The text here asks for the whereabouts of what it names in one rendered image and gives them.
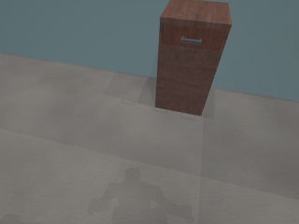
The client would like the cabinet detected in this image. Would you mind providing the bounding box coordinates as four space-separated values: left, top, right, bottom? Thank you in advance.
155 0 232 116

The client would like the drawer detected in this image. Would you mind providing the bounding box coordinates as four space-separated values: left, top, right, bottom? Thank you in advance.
162 23 225 51

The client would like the handle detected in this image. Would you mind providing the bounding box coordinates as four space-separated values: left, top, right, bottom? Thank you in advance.
180 36 202 46

